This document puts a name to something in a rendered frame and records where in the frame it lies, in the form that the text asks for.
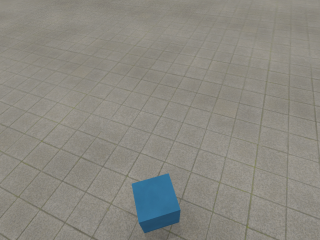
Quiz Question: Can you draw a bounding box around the carton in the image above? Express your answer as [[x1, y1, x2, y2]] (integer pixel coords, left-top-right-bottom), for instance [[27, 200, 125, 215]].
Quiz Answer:
[[131, 173, 181, 233]]

